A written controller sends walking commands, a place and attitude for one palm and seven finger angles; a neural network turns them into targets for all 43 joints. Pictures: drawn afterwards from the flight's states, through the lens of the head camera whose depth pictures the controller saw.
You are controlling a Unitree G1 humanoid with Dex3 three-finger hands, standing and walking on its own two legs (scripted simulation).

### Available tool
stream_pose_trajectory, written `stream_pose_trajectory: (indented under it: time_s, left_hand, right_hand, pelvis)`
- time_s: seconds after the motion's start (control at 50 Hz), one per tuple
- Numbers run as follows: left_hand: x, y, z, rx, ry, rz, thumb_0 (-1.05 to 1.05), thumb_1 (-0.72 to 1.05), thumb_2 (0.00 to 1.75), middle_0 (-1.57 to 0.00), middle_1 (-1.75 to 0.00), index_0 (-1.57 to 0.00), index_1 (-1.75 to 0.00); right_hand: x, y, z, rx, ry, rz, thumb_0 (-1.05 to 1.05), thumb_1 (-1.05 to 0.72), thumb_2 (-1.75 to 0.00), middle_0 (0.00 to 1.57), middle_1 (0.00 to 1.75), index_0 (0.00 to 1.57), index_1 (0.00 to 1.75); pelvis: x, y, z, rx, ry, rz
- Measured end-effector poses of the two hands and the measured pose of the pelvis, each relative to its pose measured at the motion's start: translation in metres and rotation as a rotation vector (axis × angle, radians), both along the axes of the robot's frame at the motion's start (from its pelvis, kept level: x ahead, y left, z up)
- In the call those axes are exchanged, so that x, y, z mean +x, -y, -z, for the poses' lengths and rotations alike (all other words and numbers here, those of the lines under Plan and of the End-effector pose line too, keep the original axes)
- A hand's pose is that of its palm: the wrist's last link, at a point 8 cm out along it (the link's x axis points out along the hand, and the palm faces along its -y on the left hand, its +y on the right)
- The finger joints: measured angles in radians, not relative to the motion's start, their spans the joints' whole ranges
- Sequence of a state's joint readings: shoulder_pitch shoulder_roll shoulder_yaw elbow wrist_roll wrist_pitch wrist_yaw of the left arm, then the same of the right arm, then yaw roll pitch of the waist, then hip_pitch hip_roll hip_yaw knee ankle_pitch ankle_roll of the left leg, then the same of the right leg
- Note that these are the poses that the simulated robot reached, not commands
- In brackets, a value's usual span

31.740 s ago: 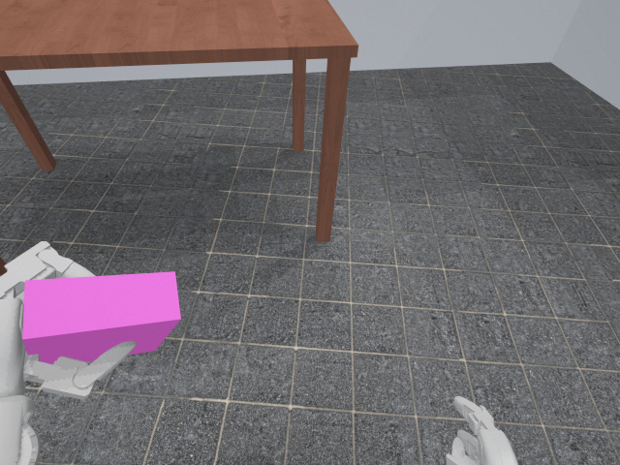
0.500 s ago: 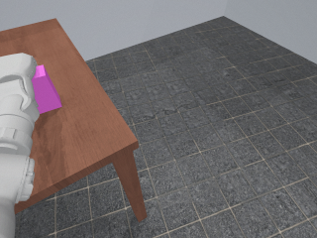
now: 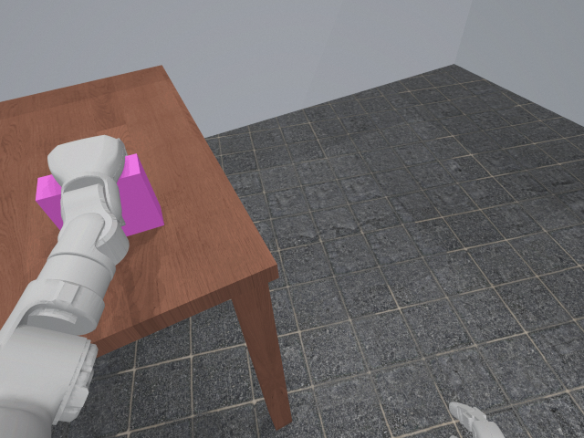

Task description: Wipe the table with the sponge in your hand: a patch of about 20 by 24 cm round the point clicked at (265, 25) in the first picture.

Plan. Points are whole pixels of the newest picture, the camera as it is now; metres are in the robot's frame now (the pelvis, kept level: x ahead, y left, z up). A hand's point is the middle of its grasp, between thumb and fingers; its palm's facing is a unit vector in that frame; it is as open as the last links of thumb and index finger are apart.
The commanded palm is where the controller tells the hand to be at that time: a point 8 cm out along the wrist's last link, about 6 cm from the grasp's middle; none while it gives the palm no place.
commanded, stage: wipe back along the third lane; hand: left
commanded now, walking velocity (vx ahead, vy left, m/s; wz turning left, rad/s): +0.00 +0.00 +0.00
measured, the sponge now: (111, 212) +0.40 +0.30 +0.11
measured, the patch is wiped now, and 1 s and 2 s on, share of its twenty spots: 1.00 1.00 1.00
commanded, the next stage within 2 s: slide back across to the middle lane in 0.84 s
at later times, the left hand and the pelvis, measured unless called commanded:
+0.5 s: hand (116, 211) +0.37 +0.26 +0.15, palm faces +0.07 +0.03 -1.00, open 9.3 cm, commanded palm +0.33 +0.25 +0.17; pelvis +0.00 -0.01 +0.00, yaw +0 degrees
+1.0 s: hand (121, 236) +0.32 +0.24 +0.15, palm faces +0.13 -0.01 -0.99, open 9.3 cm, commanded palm +0.28 +0.24 +0.17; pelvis -0.01 -0.02 +0.00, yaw +0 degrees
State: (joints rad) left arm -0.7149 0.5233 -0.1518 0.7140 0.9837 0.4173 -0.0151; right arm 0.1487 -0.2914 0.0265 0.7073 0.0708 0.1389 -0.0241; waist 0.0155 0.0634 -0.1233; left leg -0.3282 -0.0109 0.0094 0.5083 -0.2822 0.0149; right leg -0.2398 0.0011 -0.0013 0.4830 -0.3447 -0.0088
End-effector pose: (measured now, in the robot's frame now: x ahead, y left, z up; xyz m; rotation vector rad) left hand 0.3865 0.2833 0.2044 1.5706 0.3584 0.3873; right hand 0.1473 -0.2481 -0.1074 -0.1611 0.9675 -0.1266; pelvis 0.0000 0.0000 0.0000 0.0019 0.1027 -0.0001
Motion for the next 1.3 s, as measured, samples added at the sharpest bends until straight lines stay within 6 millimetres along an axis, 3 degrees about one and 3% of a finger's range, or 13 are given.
stream_pose_trajectory:
  time_s: [0.38, 0.74, 0.92, 1.08, 1.3]
  left_hand:
    - [-0.029, 0.021, 0.001, 0.003, 0.025, 0.009, 0.0, -0.45, 1.11, -0.77, -1.44, -0.79, -1.46]
    - [-0.065, 0.046, 0.001, -0.022, 0.085, 0.009, 0.03, -0.44, 1.1, -0.76, -1.45, -0.78, -1.46]
    - [-0.085, 0.054, 0.002, -0.038, 0.12, 0.007, 0.04, -0.43, 1.1, -0.74, -1.46, -0.78, -1.45]
    - [-0.089, 0.054, 0.002, -0.056, 0.104, 0.002, 0.03, -0.43, 1.1, -0.74, -1.46, -0.78, -1.45]
    - [-0.103, 0.042, -0.003, -0.07, 0.107, 0.009, 0.02, -0.44, 1.1, -0.76, -1.45, -0.79, -1.44]
  right_hand:
    - [0.001, 0.004, 0.006, 0.023, 0.005, -0.019, 0.01, -0.91, -0.9, 0.2, 0.3, 0.2, 0.3]
    - [0.051, -0.014, -0.016, 0.07, 0.162, -0.099, 0.01, -0.91, -0.9, 0.2, 0.3, 0.2, 0.3]
    - [0.064, -0.02, -0.024, 0.084, 0.204, -0.131, 0.01, -0.91, -0.9, 0.2, 0.3, 0.2, 0.3]
    - [0.065, -0.019, -0.025, 0.082, 0.21, -0.136, 0.02, -0.91, -0.9, 0.2, 0.3, 0.2, 0.3]
    - [0.052, -0.001, -0.019, 0.061, 0.183, -0.108, 0.02, -0.91, -0.9, 0.2, 0.3, 0.2, 0.3]
  pelvis:
    - [-0.003, 0.008, 0.0, 0.008, 0.035, -0.004]
    - [-0.007, 0.012, -0.001, 0.015, 0.072, 0.0]
    - [-0.007, 0.014, -0.001, 0.018, 0.091, 0.004]
    - [-0.009, 0.018, -0.001, 0.021, 0.099, 0.014]
    - [-0.008, 0.024, -0.001, 0.022, 0.109, 0.031]
